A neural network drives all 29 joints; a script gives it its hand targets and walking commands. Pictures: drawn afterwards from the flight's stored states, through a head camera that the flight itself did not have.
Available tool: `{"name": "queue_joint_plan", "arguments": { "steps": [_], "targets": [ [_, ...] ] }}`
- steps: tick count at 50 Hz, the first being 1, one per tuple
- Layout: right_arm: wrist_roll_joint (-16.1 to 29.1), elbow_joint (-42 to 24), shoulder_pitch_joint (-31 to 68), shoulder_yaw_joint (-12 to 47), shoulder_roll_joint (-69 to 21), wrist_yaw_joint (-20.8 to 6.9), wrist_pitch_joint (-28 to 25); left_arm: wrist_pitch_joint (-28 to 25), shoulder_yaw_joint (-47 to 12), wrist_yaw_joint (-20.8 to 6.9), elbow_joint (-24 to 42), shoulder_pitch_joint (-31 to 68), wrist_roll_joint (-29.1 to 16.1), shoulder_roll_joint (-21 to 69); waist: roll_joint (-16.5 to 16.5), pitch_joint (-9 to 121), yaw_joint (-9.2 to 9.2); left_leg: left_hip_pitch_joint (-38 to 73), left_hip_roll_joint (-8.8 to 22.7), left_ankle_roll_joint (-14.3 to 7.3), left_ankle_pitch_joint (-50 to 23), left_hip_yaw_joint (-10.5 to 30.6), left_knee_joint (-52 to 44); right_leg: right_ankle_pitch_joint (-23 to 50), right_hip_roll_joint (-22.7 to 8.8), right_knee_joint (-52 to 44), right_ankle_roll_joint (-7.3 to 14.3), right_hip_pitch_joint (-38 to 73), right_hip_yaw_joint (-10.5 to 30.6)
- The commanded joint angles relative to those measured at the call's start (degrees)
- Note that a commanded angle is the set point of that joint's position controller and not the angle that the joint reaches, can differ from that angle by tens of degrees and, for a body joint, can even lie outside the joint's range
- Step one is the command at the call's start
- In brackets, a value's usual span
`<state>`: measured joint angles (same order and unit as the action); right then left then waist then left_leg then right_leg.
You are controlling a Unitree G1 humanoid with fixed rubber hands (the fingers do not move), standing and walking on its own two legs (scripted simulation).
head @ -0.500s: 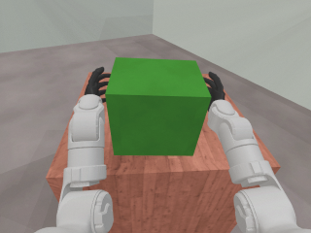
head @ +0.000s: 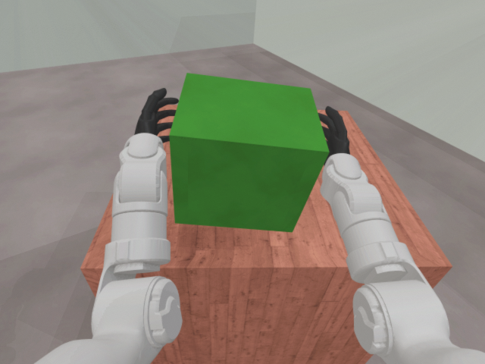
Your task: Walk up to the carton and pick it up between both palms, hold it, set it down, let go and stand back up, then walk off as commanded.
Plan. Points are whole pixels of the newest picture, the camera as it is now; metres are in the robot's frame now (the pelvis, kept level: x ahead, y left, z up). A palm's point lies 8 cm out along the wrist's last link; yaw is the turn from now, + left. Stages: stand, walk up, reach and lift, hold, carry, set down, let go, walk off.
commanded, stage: set down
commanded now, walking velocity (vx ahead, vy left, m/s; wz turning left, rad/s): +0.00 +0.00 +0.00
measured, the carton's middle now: (242, 156) +0.40 +0.02 +0.18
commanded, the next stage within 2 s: none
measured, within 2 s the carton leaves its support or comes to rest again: neither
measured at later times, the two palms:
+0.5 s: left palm (160, 161) +0.39 +0.16 +0.17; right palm (327, 174) +0.40 -0.14 +0.15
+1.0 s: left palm (164, 173) +0.41 +0.16 +0.13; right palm (321, 174) +0.43 -0.14 +0.12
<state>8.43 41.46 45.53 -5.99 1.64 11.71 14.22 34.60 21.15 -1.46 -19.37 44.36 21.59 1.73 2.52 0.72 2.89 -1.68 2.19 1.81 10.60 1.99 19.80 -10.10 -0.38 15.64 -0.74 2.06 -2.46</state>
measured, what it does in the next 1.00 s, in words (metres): stands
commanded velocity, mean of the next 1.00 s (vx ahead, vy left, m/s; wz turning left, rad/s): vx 0.00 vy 0.00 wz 0.00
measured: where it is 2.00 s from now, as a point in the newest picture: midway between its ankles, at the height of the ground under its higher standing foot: outside the picture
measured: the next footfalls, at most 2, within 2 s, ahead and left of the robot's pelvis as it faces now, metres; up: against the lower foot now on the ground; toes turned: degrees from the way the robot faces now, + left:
none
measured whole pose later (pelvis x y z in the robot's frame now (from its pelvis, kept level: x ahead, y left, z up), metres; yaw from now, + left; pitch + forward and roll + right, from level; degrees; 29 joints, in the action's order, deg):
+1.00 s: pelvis +0.02 -0.02 +0.00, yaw -1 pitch +1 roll -1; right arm 2.4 56.0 45.4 -9.7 3.5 7.5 -2.5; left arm 16.4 19.8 4.7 -34.7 42.1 16.1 3.0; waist 1.5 1.1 -2.7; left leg -9.5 4.0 3.4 10.4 2.1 19.2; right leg -9.5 1.4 14.6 0.7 -5.8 -2.6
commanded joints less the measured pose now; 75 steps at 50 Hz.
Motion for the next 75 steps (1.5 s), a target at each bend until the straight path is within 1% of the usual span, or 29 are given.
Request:
{"name": "queue_joint_plan", "arguments": {
  "steps": [1, 3, 7, 8, 10, 16, 19, 20, 25, 27, 34, 35, 36, 39, 41, 44, 46, 49, 50, 53, 58, 61, 62, 65, 66, 69, 73, 74, 75],
  "targets": [
    [-1.16, -19.13, 51.14, 14.11, -30.9, -6.64, -10.47, -4.43, -23.59, -9.03, -0.84, 33.66, -6.8, 34.62, -3.58, 19.26, 1.09, 9.33, -4.92, 0.64, -15.85, -5.53, -1.18, 8.31, 3.5, -2.52, -2.1, 1.32, -5.04],
    [-1.75, -18.19, 49.71, 14.42, -29.45, -6.95, -12.62, -5.88, -24.4, -8.91, -0.15, 31.78, -6.97, 34.56, -3.41, 19.8, 1.12, 10.97, -4.81, 1.4, -20.79, -5.45, -0.42, 13.16, 3.8, -1.95, -2.06, 2.63, -5.61],
    [-0.48, -21.59, 50.62, 18.08, -28.93, -6.78, -16.19, -7.92, -27.87, -8.21, 2.32, 30.38, -8.68, 35.7, -3.81, 23.81, 0.51, 11.8, -4.71, 2.12, -27.28, -5.43, 1.3, 20.68, 3.96, -0.82, -2.07, 5.26, -5.83],
    [0.08, -22.57, 50.07, 18.87, -28.84, -6.63, -16.84, -8.43, -29.63, -7.8, 3.57, 30.73, -9.31, 35.9, -4.29, 24.64, 0.94, 12.5, -4.58, 2.58, -29.24, -5.2, 2.09, 22.16, 4.07, -0.62, -2.04, 5.29, -5.85],
    [0.66, -24.05, 50.9, 20.27, -28.98, -6.62, -17.97, -9.42, -31.98, -7.16, 4.97, 31.32, -10.52, 37.03, -4.61, 26.36, 1.24, 13.13, -4.4, 2.84, -30.32, -4.89, 2.9, 22.53, 4.16, -0.48, -1.72, 4.94, -5.81],
    [2.12, -25.29, 50.77, 22.76, -29.06, -6.74, -18.7, -11.15, -35.25, -4.82, 6.78, 31.52, -11.8, 37.76, -6.01, 29.25, -0.36, 11.49, -4.11, 3.05, -31.06, -4.64, 3.37, 24.24, 4.17, 0.07, -1.2, 4.42, -4.86],
    [2.24, -24.19, 51.2, 22.64, -29.41, -6.98, -18.18, -11.66, -34.32, -4.08, 5.03, 32.02, -12.01, 37.69, -5.69, 29.61, -1.27, 10.06, -3.93, 2.64, -28.7, -4.65, 3.19, 22.97, 3.88, 0.05, -1.17, 3.56, -4.21],
    [2.25, -22.98, 50.5, 22.4, -29.66, -7.15, -17.88, -11.64, -32.93, -4.0, 3.68, 31.44, -11.42, 37.15, -5.84, 28.52, -2.14, 9.61, -4.02, 2.36, -27.57, -4.93, 2.7, 21.9, 3.68, -0.12, -1.03, 3.43, -3.84],
    [0.16, -17.03, 49.92, 18.52, -28.24, -8.19, -17.99, -12.58, -30.03, -3.67, -0.42, 31.3, -10.45, 36.69, -4.54, 26.58, -2.76, 9.1, -3.4, 1.97, -25.83, -4.73, 1.64, 18.07, 3.91, -0.89, -0.82, 1.39, -3.95],
    [-0.52, -15.49, 49.13, 17.54, -28.5, -8.44, -18.48, -13.47, -29.42, -3.61, -1.26, 32.46, -10.48, 37.13, -4.81, 27.25, -2.43, 9.35, -3.37, 2.24, -26.94, -4.69, 1.8, 19.22, 3.98, -0.95, -0.59, 1.23, -4.05],
    [-3.39, -10.21, 49.1, 14.1, -27.29, -9.42, -19.87, -16.17, -26.16, -3.2, -5.44, 33.09, -9.71, 36.59, -4.25, 27.35, -3.22, 8.45, -3.07, 2.19, -27.82, -4.97, 1.57, 21.29, 3.84, -0.72, -0.6, 1.61, -3.97],
    [-3.87, -9.58, 49.12, 13.45, -27.5, -9.54, -20.04, -16.63, -26.11, -3.03, -5.68, 34.18, -9.64, 36.6, -4.17, 28.05, -2.77, 8.13, -3.15, 2.19, -27.39, -5.04, 1.51, 21.54, 3.87, -0.61, -0.71, 1.58, -3.89],
    [-4.1, -9.73, 49.41, 13.9, -27.9, -9.58, -20.26, -17.2, -25.54, -2.97, -5.66, 34.68, -9.52, 36.35, -3.65, 29.16, -3.55, 7.46, -3.21, 1.95, -27.13, -5.22, 1.62, 22.35, 3.62, -0.27, -0.84, 2.43, -3.6],
    [-4.56, -8.8, 50.38, 13.44, -27.89, -10.06, -21.05, -18.68, -25.79, -2.38, -6.07, 36.34, -10.16, 36.64, -3.8, 30.71, -3.54, 7.07, -3.07, 2.2, -27.2, -5.21, 1.62, 23.61, 3.6, 0.13, -0.8, 2.2, -3.83],
    [-5.23, -7.4, 51.03, 11.89, -27.57, -10.57, -21.31, -19.29, -25.31, -1.93, -7.8, 36.91, -10.11, 36.83, -4.26, 30.6, -3.99, 6.3, -2.95, 2.05, -26.14, -5.37, 1.31, 21.58, 3.48, -0.29, -0.67, 1.05, -3.64],
    [-5.7, -7.36, 52.12, 12.67, -27.84, -11.09, -21.92, -20.8, -25.52, -1.09, -7.81, 38.03, -10.68, 36.92, -3.93, 33.69, -4.92, 5.43, -2.89, 2.08, -26.78, -5.46, 1.71, 23.65, 3.36, 0.65, -0.73, 1.21, -3.5],
    [-6.21, -6.41, 51.5, 11.83, -27.8, -11.12, -22.06, -21.34, -24.67, -1.03, -8.82, 37.56, -10.53, 36.41, -3.1, 33.81, -4.62, 4.43, -2.91, 1.94, -26.6, -5.5, 1.63, 25.95, 3.22, 0.88, -1.02, 1.93, -3.41],
    [-6.54, -4.43, 51.05, 11.47, -28.4, -11.45, -22.07, -22.38, -24.36, -0.7, -9.14, 38.74, -10.48, 36.22, -3.23, 35.07, -5.2, 3.22, -2.81, 1.9, -26.03, -5.88, 1.45, 27.68, 2.84, 1.71, -1.42, 2.38, -3.12],
    [-6.87, -3.94, 51.01, 11.4, -28.71, -11.67, -22.19, -22.66, -23.56, -0.55, -9.6, 38.45, -10.06, 36.22, -3.31, 35.85, -5.84, 2.89, -2.74, 1.89, -26.57, -5.84, 1.24, 28.15, 2.83, 1.79, -1.34, 2.64, -3.08],
    [-7.86, -1.47, 50.07, 9.87, -28.51, -12.25, -22.3, -23.7, -22.94, -0.21, -10.51, 39.55, -10.19, 35.79, -3.17, 36.23, -5.36, 2.79, -2.6, 1.93, -26.31, -5.73, 1.18, 27.65, 2.83, 1.68, -1.39, 1.57, -3.27],
    [-8.9, -0.55, 50.65, 9.23, -29.43, -12.9, -22.92, -25.03, -21.15, 0.28, -11.98, 39.24, -9.54, 35.62, -2.29, 38.33, -6.95, 1.24, -2.55, 1.75, -26.87, -6.25, 1.2, 30.05, 2.76, 2.6, -1.58, 2.23, -2.89],
    [-9.8, 1.66, 49.44, 7.88, -29.31, -13.28, -23.04, -25.58, -20.09, 0.4, -13.0, 39.48, -8.93, 34.9, -2.63, 37.18, -7.21, -0.26, -2.49, 1.54, -26.11, -6.4, 0.68, 29.91, 2.51, 2.55, -1.69, 2.65, -2.71],
    [-10.48, 2.24, 49.87, 7.4, -28.8, -13.36, -23.18, -25.79, -20.15, 0.46, -12.94, 39.42, -9.03, 34.92, -2.3, 37.3, -6.64, -0.49, -2.47, 1.62, -26.64, -6.25, 0.82, 30.77, 2.53, 2.72, -1.66, 2.44, -3.0],
    [-11.6, 3.21, 49.38, 6.93, -29.59, -13.79, -23.68, -26.67, -19.9, 0.83, -13.2, 40.09, -9.09, 35.33, -1.82, 39.09, -7.02, -0.13, -2.21, 1.81, -27.75, -6.35, 1.04, 32.16, 2.64, 3.1, -1.54, 2.08, -3.15],
    [-11.97, 3.81, 49.17, 6.16, -29.16, -13.99, -23.69, -26.85, -18.98, 0.82, -14.21, 39.75, -8.63, 34.64, -2.3, 38.65, -7.66, -0.96, -2.25, 1.67, -27.08, -6.6, 0.83, 31.75, 2.36, 2.95, -1.46, 2.23, -2.87],
    [-13.44, 4.59, 48.86, 4.71, -29.75, -14.36, -24.6, -27.86, -19.58, 1.18, -14.11, 40.34, -8.91, 35.55, -2.66, 40.55, -6.95, -0.87, -2.13, 2.2, -29.13, -6.72, 1.2, 33.45, 2.54, 3.31, -1.36, 1.93, -3.26],
    [-15.04, 6.67, 48.83, 2.94, -28.83, -14.95, -25.32, -28.47, -17.62, 1.58, -16.4, 39.04, -7.67, 34.91, -2.65, 40.36, -8.02, -1.01, -1.87, 2.14, -29.95, -6.96, 1.2, 33.09, 2.68, 3.14, -1.19, 1.34, -3.45],
    [-15.15, 6.78, 49.11, 2.53, -29.02, -15.13, -25.7, -28.92, -17.96, 1.82, -16.04, 40.28, -7.94, 34.9, -2.69, 41.13, -7.59, -1.04, -1.8, 2.28, -29.67, -7.01, 1.13, 32.53, 2.81, 3.12, -1.08, 0.95, -3.6],
    [-15.52, 7.63, 48.79, 2.39, -29.25, -15.31, -25.75, -29.31, -17.63, 2.05, -16.28, 40.75, -7.79, 35.12, -2.64, 41.29, -7.95, -0.56, -1.73, 2.28, -30.1, -7.1, 1.22, 32.32, 2.86, 3.05, -1.12, 0.2, -3.62]
  ]
}}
